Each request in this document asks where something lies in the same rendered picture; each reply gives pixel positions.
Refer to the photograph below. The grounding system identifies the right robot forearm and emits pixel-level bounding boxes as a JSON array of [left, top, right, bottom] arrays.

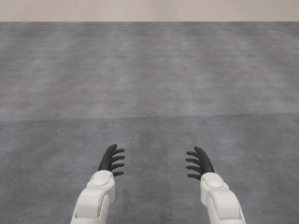
[[200, 172, 247, 224]]

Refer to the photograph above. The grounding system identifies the right robot hand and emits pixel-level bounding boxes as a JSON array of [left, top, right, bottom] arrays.
[[185, 147, 215, 181]]

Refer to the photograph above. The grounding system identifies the left robot hand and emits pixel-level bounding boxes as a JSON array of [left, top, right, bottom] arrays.
[[98, 144, 125, 177]]

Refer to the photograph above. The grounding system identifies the left robot forearm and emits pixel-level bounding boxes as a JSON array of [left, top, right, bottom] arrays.
[[70, 170, 115, 224]]

